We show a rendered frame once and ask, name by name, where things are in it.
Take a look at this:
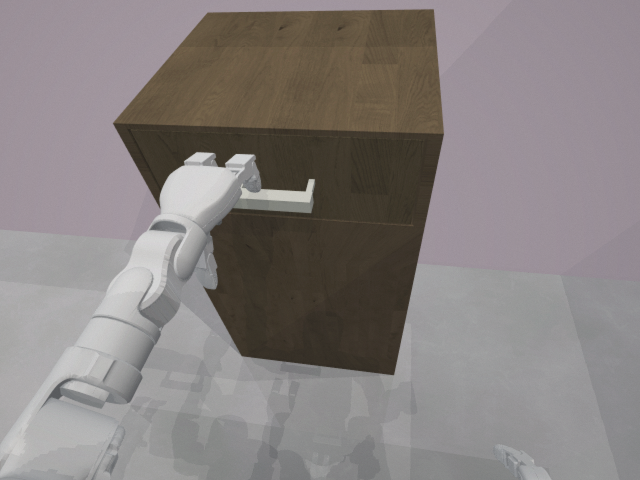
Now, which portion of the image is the left robot hand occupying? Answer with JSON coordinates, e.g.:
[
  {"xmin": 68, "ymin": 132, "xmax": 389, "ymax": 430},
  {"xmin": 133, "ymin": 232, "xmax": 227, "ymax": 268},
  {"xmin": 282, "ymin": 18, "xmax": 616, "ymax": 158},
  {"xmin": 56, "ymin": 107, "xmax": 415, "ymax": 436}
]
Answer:
[{"xmin": 160, "ymin": 152, "xmax": 261, "ymax": 289}]

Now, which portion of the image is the handle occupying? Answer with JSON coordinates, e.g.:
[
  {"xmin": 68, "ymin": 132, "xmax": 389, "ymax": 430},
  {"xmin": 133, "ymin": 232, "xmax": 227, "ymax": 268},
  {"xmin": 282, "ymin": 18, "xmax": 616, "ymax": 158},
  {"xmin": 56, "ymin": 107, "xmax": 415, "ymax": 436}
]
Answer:
[{"xmin": 233, "ymin": 179, "xmax": 315, "ymax": 213}]

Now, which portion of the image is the robot left upper arm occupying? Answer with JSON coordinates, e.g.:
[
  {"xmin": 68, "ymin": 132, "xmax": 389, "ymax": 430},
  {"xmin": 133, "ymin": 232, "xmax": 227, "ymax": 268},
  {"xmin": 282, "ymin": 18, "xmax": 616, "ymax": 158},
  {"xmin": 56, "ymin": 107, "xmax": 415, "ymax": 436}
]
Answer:
[{"xmin": 0, "ymin": 397, "xmax": 126, "ymax": 480}]

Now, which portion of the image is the right robot hand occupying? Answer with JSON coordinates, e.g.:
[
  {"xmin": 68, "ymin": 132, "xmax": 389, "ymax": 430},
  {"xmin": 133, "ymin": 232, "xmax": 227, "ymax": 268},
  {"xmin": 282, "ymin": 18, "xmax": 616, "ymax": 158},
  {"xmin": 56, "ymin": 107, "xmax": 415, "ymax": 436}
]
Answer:
[{"xmin": 493, "ymin": 444, "xmax": 551, "ymax": 480}]

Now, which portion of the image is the left robot forearm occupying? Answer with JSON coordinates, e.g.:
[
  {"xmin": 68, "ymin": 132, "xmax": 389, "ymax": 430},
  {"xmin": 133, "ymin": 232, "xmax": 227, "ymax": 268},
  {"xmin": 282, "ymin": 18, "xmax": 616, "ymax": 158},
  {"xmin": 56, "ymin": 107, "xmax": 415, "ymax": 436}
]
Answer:
[{"xmin": 0, "ymin": 214, "xmax": 207, "ymax": 470}]

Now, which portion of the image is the drawer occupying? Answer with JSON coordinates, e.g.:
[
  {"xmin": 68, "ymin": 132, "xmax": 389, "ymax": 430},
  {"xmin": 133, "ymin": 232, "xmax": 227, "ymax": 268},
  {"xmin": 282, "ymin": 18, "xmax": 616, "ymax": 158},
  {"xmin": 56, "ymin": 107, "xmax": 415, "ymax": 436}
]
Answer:
[{"xmin": 131, "ymin": 129, "xmax": 425, "ymax": 224}]

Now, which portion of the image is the cabinet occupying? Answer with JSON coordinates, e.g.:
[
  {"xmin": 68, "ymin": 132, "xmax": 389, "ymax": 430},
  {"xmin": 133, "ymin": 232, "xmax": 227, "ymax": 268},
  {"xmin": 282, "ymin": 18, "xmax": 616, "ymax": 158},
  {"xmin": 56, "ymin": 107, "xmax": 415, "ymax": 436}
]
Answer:
[{"xmin": 113, "ymin": 9, "xmax": 444, "ymax": 375}]

